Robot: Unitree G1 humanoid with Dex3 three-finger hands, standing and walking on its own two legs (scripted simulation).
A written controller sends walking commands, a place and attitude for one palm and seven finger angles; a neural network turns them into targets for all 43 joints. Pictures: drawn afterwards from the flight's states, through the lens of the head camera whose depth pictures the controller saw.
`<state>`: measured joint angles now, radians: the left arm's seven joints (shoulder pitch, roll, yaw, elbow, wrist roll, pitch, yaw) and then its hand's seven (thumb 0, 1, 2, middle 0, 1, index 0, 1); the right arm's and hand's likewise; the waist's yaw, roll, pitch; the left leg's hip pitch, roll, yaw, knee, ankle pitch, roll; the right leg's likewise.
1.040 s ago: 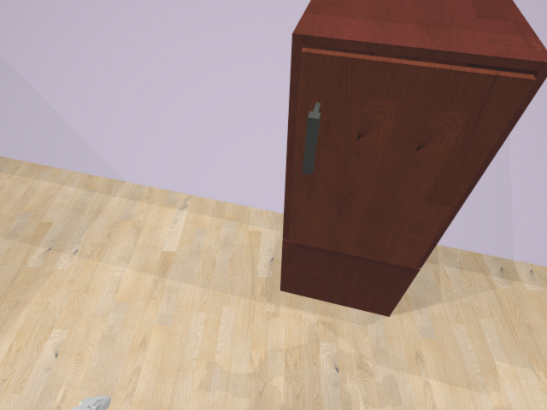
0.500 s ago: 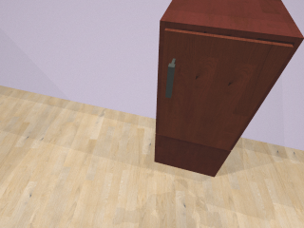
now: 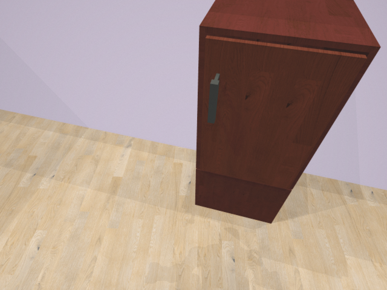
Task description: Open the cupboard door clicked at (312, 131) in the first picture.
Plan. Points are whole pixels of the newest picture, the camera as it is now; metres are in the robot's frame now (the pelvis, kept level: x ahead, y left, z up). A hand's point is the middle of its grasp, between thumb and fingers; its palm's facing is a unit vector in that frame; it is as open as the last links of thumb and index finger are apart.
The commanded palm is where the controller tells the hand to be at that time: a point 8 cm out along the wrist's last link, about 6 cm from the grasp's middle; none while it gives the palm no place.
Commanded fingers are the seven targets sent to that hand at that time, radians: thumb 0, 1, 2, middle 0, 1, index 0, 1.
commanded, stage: stand and wait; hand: left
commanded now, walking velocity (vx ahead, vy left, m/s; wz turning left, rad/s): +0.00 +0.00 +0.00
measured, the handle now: (214, 98) +0.64 -0.02 +0.03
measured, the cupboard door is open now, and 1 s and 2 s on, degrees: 0 0 0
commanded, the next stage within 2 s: look at it before walking up in 0.02 s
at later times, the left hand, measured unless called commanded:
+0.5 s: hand out of the picture +0.07 +0.24 -0.16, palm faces +0.00 -0.95 -0.32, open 7.4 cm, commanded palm none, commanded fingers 0.00 0.90 0.90 -0.20 -0.30 -0.20 -0.30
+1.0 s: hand out of the picture +0.06 +0.18 -0.17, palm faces -0.06 -0.97 -0.24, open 7.4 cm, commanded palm none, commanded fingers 0.00 0.90 0.90 -0.20 -0.30 -0.20 -0.30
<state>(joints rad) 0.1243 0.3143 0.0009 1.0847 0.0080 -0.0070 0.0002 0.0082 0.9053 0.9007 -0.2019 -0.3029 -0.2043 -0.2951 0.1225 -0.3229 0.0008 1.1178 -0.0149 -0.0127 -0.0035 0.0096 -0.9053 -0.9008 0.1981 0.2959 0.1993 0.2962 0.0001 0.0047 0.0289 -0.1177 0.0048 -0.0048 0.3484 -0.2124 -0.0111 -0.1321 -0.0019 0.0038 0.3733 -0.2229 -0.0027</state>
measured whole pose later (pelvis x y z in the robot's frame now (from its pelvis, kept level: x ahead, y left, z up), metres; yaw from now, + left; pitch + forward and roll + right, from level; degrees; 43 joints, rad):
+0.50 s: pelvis +0.01 +0.00 +0.00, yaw +0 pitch -1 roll +0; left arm 0.14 0.31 0.00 1.10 0.01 0.00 0.00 0.01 0.91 0.90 -0.20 -0.30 -0.20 -0.30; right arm 0.13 -0.31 0.00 1.12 -0.01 -0.01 -0.01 0.01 -0.91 -0.90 0.20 0.30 0.20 0.30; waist 0.01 0.00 0.03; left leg -0.10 0.00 -0.01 0.33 -0.21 -0.01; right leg -0.11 0.00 0.00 0.36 -0.23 0.00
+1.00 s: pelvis +0.02 -0.03 -0.01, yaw -5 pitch -1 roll +1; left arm 0.24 0.25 0.05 1.04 0.02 0.07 -0.04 0.01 0.91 0.90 -0.20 -0.30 -0.20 -0.29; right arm 0.20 -0.22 -0.02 1.08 -0.03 -0.01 -0.04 0.01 -0.90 -0.90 0.20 0.30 0.20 0.30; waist 0.01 -0.01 0.04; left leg -0.12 0.06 0.07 0.43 -0.30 -0.05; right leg -0.30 0.00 -0.01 0.70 -0.45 0.00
